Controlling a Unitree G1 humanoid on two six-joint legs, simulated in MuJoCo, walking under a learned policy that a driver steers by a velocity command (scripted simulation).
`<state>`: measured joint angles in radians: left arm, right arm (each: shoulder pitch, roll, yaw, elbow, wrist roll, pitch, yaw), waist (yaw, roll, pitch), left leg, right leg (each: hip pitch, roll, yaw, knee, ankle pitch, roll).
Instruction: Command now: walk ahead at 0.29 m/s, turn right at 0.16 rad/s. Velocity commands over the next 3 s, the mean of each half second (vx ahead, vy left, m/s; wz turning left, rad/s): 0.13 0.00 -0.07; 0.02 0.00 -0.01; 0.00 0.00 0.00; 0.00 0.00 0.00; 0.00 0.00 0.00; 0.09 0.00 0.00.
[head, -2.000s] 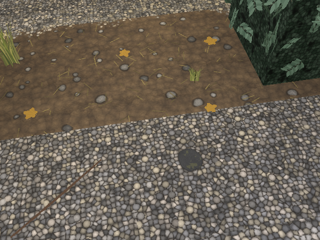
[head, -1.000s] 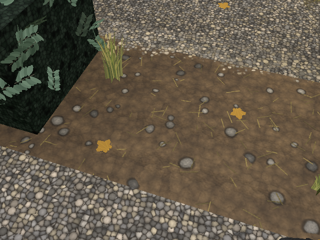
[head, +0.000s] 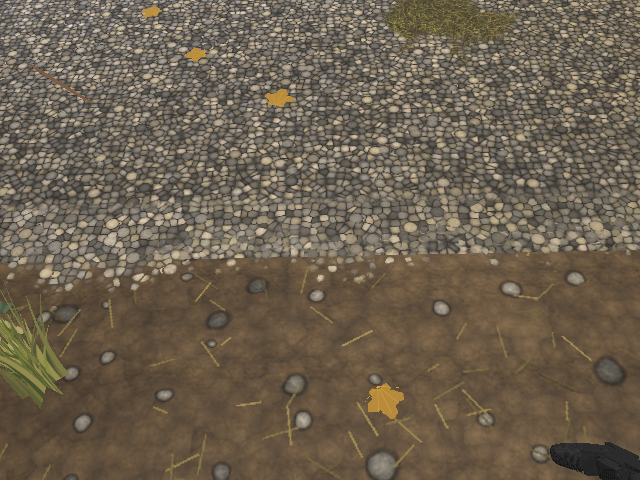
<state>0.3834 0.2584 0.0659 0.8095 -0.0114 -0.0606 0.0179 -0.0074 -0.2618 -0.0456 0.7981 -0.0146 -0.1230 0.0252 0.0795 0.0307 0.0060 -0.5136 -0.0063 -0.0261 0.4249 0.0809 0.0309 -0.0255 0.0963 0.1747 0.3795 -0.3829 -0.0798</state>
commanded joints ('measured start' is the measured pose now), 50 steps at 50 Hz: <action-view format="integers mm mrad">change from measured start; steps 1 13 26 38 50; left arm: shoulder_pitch -21 -13 -140 -142 -148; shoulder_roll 135 59 90 82 67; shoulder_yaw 24 -4 3 -2 -7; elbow -54 -33 -13 57 140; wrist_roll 4 11 22 16 16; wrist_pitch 2 71 29 35 45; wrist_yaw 8 28 14 18 23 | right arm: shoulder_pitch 124 78 178 164 164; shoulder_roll -148 -114 -71 -79 -77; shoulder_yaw -40 -13 6 0 0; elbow -29 26 94 155 208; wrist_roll -21 -5 2 14 14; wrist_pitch -35 62 101 121 127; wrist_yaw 1 -10 -37 -46 -56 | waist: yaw -111 -38 -91 -84 -83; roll -161 94 -98 -35 -35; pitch -150 -169 -24 -36 -1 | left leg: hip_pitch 313 225 258 314 309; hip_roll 17 202 27 37 38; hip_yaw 5 -112 1 -6 -7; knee -41 -135 23 58 31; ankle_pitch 221 198 -234 -99 -161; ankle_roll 78 202 11 4 1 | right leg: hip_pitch -11 -201 -228 -192 -190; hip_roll -177 -144 -170 -147 -129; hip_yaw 85 -127 -89 -115 -135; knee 241 331 75 109 76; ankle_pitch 934 80 259 375 295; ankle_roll -7 147 78 73 81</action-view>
